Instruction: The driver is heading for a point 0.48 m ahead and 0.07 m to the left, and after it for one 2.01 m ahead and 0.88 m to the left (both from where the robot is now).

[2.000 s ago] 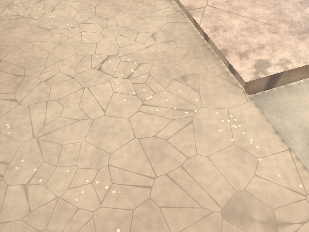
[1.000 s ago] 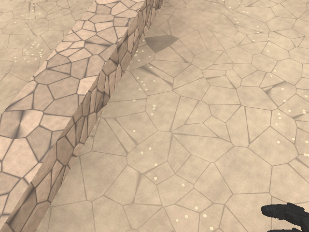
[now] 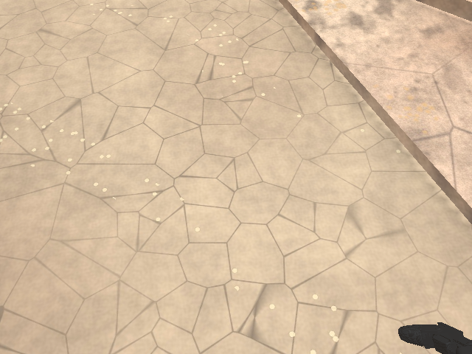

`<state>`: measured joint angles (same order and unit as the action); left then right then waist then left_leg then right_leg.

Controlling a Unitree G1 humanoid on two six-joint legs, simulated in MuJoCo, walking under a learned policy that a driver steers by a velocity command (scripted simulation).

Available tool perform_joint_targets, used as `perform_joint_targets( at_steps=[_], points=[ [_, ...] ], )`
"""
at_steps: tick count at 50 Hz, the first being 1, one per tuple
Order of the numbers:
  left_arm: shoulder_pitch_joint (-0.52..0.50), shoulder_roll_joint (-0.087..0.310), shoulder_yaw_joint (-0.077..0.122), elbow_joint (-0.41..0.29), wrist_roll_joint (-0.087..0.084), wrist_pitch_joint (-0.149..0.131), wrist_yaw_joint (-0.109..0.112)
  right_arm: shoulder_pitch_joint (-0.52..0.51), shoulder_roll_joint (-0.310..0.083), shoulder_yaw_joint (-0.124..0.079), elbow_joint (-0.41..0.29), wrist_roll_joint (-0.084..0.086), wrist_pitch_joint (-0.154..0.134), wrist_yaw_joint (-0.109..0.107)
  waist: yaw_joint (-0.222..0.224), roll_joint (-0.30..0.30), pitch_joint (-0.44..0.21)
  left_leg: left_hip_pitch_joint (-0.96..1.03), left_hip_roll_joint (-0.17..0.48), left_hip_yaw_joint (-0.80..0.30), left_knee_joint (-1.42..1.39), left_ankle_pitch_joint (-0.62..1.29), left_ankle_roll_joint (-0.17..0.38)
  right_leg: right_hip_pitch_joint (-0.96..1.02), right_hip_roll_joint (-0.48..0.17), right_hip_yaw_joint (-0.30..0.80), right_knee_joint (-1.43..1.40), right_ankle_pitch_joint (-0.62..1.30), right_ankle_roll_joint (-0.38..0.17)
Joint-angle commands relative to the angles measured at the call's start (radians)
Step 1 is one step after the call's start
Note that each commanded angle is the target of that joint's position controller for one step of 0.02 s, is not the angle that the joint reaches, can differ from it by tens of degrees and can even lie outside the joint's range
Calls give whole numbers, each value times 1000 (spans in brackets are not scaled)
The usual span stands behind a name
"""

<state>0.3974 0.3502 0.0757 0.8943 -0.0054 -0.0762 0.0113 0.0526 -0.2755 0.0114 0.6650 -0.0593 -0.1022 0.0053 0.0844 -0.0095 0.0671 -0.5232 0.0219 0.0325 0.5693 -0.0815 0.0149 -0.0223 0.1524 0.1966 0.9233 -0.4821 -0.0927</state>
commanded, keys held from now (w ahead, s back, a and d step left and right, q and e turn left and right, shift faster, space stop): shift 0.40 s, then w+shift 0.12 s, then w+q+shift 0.48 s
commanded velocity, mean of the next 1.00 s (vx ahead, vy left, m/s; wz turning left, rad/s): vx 0.53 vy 0.00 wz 0.20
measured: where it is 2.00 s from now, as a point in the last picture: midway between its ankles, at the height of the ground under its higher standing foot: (157, 158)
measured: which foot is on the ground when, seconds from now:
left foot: down 0.00-0.40, up 0.42-0.76, down 0.78-1.00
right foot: up 0.00-0.34, down 0.36-0.76, up 0.78-1.00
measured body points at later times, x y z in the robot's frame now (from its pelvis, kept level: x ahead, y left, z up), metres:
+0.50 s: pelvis +0.24 +0.02 +0.02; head +0.26 +0.00 +0.47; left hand +0.43 +0.26 -0.07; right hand +0.31 -0.27 -0.11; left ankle +0.17 +0.14 -0.66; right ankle +0.32 -0.09 -0.71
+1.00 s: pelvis +0.44 +0.10 +0.03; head +0.45 +0.14 +0.48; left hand +0.62 +0.37 -0.06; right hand +0.43 -0.17 -0.08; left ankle +0.33 +0.15 -0.71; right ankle +0.55 -0.05 -0.64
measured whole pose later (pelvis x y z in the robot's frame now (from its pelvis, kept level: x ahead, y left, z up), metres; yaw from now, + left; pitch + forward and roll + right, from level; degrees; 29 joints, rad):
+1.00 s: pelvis +0.44 +0.10 +0.03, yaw +16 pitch +4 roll -3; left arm 0.03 0.26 0.02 0.70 0.05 -0.04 -0.04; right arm 0.55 -0.23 -0.05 0.89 -0.01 -0.05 0.01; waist -0.13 -0.02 -0.05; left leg -0.08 -0.06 -0.13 0.30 -0.28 0.10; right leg -0.63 -0.04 0.02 0.91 -0.16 0.05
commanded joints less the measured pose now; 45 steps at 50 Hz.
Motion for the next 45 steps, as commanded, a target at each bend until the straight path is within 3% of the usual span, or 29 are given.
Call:
perform_joint_targets(
  at_steps=[1,2,3,5,8,11,16,18,19,20,21,22,23,24,26,29,30,31,32,35,37,38,39,40,41,42,43,44,45],
  points=[
    [25,43,-18,-77,-34,2,4,341,-127,-72,19,53,-20,4,-201,207,-403,914,362,-514,-130,517,239,-600,-66,32,563,-25,68],
    [-92,67,-18,-124,-36,8,3,261,-108,-65,29,62,-29,10,-177,103,-278,767,312,-387,-150,546,206,-613,-117,-23,500,20,75],
    [-185,74,-14,-149,-22,11,2,244,-96,-61,49,67,-34,12,-174,46,-181,655,271,-321,-185,611,196,-634,-131,-54,457,20,84],
    [-155,30,-19,-167,-20,22,-6,235,-83,-56,85,53,-47,16,-98,68,-133,522,245,-262,-254,647,199,-571,-167,-58,358,59,77],
    [-151,-31,-44,-177,-6,34,-6,145,-118,-61,106,64,-41,15,-41,72,-94,342,199,-127,-318,717,205,-474,-184,-121,49,149,103],
    [-239,-38,-61,-196,3,28,-21,147,-174,-77,126,72,-25,-1,-73,112,-142,307,142,-28,-332,672,184,-323,-162,-172,-230,431,115],
    [-325,25,-40,-214,20,22,-31,180,-184,-79,173,85,2,-11,-82,90,-130,397,177,-57,-225,490,141,-294,-161,-147,-399,535,54],
    [-272,56,-21,-187,31,19,-23,208,-163,-71,191,81,13,-12,-63,60,-147,379,114,-37,-83,415,93,-170,-148,-163,-493,679,14],
    [-243,124,-5,-191,41,21,-13,260,-142,-62,188,56,7,-11,-77,-44,-208,287,47,3,58,226,40,-17,-267,-60,-433,1137,-44],
    [-223,82,-22,-191,59,37,-3,378,-62,-32,210,48,9,-3,-106,-176,-345,146,-16,-6,256,-255,-17,170,-460,135,-400,1362,-220],
    [-169,12,-33,-171,28,52,-12,357,-97,-37,221,58,31,4,-57,-177,-402,72,-18,-60,382,-612,-35,191,-492,235,-460,1022,-266],
    [-112,84,-7,-144,-16,60,-20,300,-160,-58,194,79,44,8,-27,-147,-328,-68,-25,-51,504,-644,-29,168,-469,306,-556,424,-248],
    [-120,100,0,-137,-30,57,-21,238,-163,-67,177,91,54,5,-26,-96,-246,-157,11,-63,550,-553,-16,89,-452,349,-644,-99,-210],
    [-188,117,4,-150,-19,45,-18,187,-166,-72,153,92,59,-2,-48,-119,-155,-173,33,-62,541,-478,-9,-53,-448,363,-716,-254,-179],
    [-275,83,-2,-167,3,23,-11,196,-151,-77,158,74,54,-15,-104,-139,-112,-71,62,-69,494,-365,-6,-237,-401,297,-779,-210,-136],
    [-303,68,5,-167,-7,-5,-2,229,-103,-70,185,72,43,-15,-123,-155,-143,28,75,-46,377,-232,2,-295,-365,106,-817,-98,-100],
    [-236,79,6,-128,41,6,-8,235,-73,-52,169,0,70,30,-119,-132,-140,107,55,-10,291,-232,1,-343,-337,10,-832,-77,-86],
    [-246,94,16,-127,45,9,-15,233,-60,-53,166,5,85,49,-126,-151,-131,158,45,10,228,-221,4,-366,-326,-45,-833,-71,-71],
    [-256,102,22,-134,44,10,-21,235,-73,-56,162,20,96,58,-127,-158,-135,185,37,29,193,-219,6,-365,-334,-72,-834,-86,-60],
    [-284,113,29,-147,39,12,-28,251,-99,-65,142,38,108,58,-147,-130,-125,251,43,74,135,-213,32,-367,-392,-105,-807,-157,-28],
    [-344,100,26,-164,40,22,-20,359,-96,-69,174,33,106,55,-209,-26,-78,334,19,118,42,-239,61,-422,-373,-193,-651,-217,10],
    [-358,60,16,-171,58,30,-16,479,-107,-78,225,29,102,53,-242,112,-56,404,-1,90,-21,-330,77,-476,-316,-274,-414,-214,27],
    [-400,-21,-10,-193,75,38,-17,579,-146,-87,248,18,92,45,-281,322,-10,443,125,-193,-141,-550,127,-651,-208,-349,8,-129,56],
    [-425,-117,-48,-267,73,35,-21,486,-194,-79,192,31,82,39,-206,376,65,423,234,-688,-376,-820,202,-929,-99,-244,201,-50,83],
    [-414,-80,-48,-304,79,16,-30,380,-238,-102,144,36,84,26,-152,314,70,442,323,-912,-541,-920,274,-1026,-163,-161,242,70,96],
    [-400,7,-28,-286,74,-1,-35,331,-234,-111,116,34,78,20,-130,182,52,444,311,-853,-512,-817,277,-986,-199,-143,223,183,103],
    [-379,50,-16,-254,75,-7,-36,345,-224,-116,118,39,68,17,-131,81,15,443,255,-709,-450,-650,255,-897,-216,-143,173,235,115],
    [-372,56,-13,-238,75,-3,-37,374,-200,-112,127,45,59,12,-138,50,-15,438,202,-609,-438,-547,229,-822,-220,-152,117,249,126],
    [-377,45,-16,-242,69,5,-44,411,-171,-106,143,50,48,7,-144,72,-24,446,173,-557,-447,-473,222,-783,-217,-158,73,274,135]
  ],
)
